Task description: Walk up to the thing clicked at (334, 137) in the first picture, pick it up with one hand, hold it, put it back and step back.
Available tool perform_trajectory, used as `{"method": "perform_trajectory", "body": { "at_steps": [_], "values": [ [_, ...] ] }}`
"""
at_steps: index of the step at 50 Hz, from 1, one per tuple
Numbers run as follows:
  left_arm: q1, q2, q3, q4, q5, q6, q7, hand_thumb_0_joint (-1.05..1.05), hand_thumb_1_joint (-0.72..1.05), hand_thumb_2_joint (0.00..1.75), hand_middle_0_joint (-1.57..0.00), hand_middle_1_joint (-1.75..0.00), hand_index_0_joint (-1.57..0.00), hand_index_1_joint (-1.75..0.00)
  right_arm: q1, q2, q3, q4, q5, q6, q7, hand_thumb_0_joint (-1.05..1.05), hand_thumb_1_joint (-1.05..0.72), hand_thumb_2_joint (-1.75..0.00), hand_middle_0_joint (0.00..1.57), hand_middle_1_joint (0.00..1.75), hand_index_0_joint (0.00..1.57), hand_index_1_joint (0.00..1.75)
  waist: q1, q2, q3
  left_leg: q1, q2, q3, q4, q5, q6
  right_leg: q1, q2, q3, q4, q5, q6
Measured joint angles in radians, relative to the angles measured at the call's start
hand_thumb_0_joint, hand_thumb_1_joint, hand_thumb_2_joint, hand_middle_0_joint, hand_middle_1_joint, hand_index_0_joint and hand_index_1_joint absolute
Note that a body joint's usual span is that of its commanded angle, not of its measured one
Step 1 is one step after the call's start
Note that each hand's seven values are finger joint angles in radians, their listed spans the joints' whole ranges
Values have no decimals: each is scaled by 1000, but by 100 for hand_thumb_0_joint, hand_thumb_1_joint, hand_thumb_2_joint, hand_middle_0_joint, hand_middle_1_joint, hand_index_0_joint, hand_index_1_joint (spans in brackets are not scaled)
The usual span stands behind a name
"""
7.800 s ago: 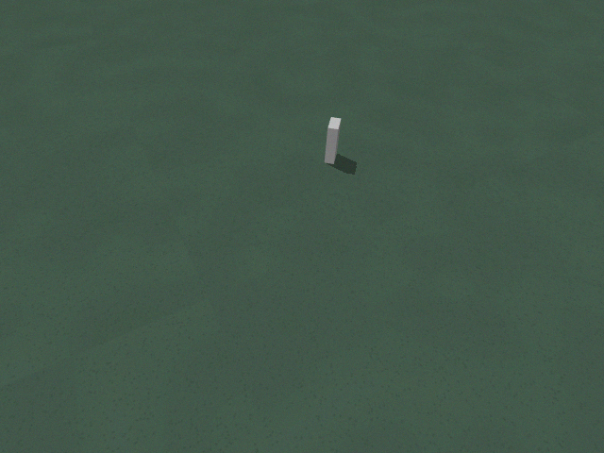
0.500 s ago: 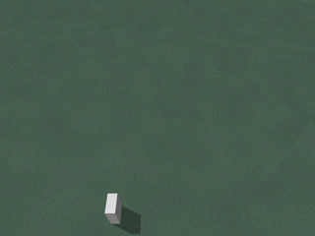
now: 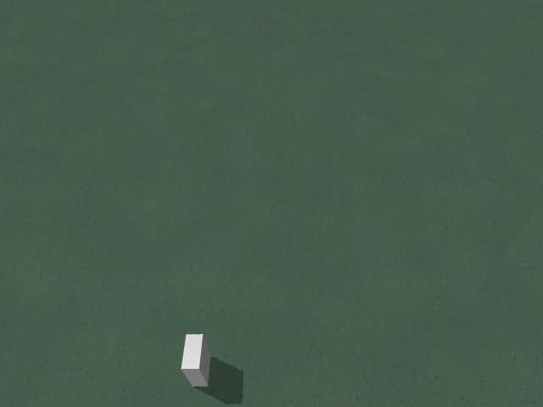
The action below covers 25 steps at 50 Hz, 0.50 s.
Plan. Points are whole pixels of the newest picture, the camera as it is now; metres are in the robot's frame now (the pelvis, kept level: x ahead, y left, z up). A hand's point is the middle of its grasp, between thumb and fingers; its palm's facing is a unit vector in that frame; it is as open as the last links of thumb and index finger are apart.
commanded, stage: go down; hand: left
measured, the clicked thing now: (197, 361) +0.37 +0.23 -0.68
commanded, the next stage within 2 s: none
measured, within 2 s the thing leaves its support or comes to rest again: neither
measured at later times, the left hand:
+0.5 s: hand out of the picture +0.14 +0.28 -0.18, palm faces +0.05 -0.94 -0.34, open 15.7 cm
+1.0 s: hand out of the picture +0.13 +0.30 -0.20, palm faces +0.10 -0.94 -0.33, open 17.1 cm
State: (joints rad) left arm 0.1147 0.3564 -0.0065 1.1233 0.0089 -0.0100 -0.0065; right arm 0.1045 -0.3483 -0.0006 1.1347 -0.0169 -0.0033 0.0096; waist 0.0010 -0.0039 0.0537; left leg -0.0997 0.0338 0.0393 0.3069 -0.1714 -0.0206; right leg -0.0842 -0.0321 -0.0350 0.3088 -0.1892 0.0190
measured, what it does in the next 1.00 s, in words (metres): lowers itself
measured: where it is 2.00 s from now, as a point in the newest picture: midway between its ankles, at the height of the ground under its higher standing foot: outside the picture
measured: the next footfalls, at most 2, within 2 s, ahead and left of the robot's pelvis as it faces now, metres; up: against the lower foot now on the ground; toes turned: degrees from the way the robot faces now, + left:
none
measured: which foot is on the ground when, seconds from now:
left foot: down 0.00-1.00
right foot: down 0.00-1.00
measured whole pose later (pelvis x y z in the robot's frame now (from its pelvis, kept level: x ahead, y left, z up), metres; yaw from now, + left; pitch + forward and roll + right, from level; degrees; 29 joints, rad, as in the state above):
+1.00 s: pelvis -0.01 +0.01 -0.09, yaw +1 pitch +16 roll -3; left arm 0.29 0.37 0.26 0.39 0.01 0.25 -0.10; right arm 0.22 -0.23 0.00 0.55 0.00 -0.17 -0.08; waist -0.03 0.00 -0.12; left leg -0.89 0.05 -0.03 1.12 -0.52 -0.01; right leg -0.82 -0.04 -0.06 1.06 -0.51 0.03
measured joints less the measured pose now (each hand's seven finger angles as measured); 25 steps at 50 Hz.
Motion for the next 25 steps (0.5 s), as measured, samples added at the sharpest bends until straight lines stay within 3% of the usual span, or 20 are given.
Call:
{"method": "perform_trajectory", "body": {
  "at_steps": [2,5,9,13,17,25],
  "values": [
    [1,0,0,0,0,0,0,0,90,90,-20,-30,-20,-30,0,0,0,-1,1,-1,0,1,-91,-90,21,30,20,30,0,0,0,2,-1,0,-1,0,0,1,-1,0,0,-1,0],
    [-22,-21,34,-59,-18,-14,13,1,86,86,-17,-26,-17,-26,53,8,-1,-134,44,-19,-27,1,-92,-90,21,30,20,30,-3,5,1,-72,-3,-12,60,-19,5,-64,-5,-10,54,-20,0],
    [-140,-25,109,-33,26,-16,-6,1,71,71,-11,-17,-11,-17,81,50,-13,-253,48,-36,-38,1,-93,-91,20,30,20,30,-6,-1,2,-195,0,-21,158,-47,5,-182,-5,-14,148,-49,-3],
    [-167,-11,173,-80,68,4,-23,1,49,51,-9,-11,-8,-11,110,94,-24,-329,37,-40,-33,1,-93,-91,20,30,20,30,-16,-13,-22,-285,6,-15,241,-82,4,-276,-2,-5,230,-80,-5],
    [-131,-6,202,-154,74,53,-30,0,26,34,-8,-7,-7,-8,142,111,-24,-383,37,-40,-29,1,-91,-91,21,30,20,30,-29,-9,-47,-336,7,-13,298,-113,8,-324,-3,-1,279,-105,-1],
    [-27,-5,216,-319,54,114,-48,0,-18,15,-10,-5,-8,-6,159,102,-32,-459,32,-68,-34,1,-85,-89,21,30,20,30,-33,1,-91,-481,8,-15,478,-201,16,-462,-7,5,444,-184,9]
  ]
}}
